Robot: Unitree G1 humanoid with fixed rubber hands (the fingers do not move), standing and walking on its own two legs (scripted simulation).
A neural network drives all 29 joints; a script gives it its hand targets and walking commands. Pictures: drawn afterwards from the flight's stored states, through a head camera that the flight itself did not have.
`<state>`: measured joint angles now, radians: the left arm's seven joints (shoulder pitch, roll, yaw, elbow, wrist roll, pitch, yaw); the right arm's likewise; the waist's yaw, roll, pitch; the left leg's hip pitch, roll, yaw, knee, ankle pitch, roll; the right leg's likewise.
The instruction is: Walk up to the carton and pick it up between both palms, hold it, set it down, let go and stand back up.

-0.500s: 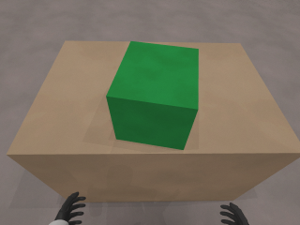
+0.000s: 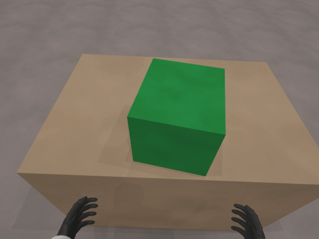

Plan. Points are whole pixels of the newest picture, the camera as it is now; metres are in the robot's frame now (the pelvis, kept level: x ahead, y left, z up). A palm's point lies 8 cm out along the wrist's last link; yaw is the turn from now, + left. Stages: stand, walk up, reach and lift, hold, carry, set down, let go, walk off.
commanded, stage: reach and lift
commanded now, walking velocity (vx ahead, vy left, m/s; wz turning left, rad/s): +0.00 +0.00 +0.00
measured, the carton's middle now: (178, 115) +0.49 -0.01 +0.01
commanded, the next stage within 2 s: none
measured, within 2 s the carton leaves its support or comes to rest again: neither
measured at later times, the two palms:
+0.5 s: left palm (65, 209) +0.18 +0.26 -0.01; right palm (242, 215) +0.20 -0.16 -0.01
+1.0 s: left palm (73, 166) +0.27 +0.25 +0.04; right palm (241, 178) +0.27 -0.16 +0.03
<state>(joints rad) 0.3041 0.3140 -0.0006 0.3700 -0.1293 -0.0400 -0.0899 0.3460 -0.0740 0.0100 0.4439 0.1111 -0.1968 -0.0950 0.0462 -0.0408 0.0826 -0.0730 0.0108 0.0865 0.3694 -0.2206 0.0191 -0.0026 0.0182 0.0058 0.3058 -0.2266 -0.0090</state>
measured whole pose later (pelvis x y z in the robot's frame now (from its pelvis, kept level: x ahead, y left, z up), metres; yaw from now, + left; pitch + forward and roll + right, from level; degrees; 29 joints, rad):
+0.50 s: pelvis +0.00 +0.01 +0.00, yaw +2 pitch -5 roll -1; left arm 0.21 0.38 -0.05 0.27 -0.26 -0.13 -0.13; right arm 0.28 -0.02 0.03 0.27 0.15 -0.18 -0.20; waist 0.06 -0.02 0.08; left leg -0.11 0.01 0.06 0.44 -0.25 0.03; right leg -0.02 0.02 -0.02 0.34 -0.24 0.00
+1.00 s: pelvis -0.01 +0.01 +0.00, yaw +1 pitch -3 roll -1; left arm -0.11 0.39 0.00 0.27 -0.29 0.11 -0.10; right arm -0.03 -0.08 0.01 0.21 0.22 0.07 -0.24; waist 0.03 -0.02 0.09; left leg -0.16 0.01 0.06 0.43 -0.22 0.03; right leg -0.07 0.02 -0.02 0.34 -0.22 0.00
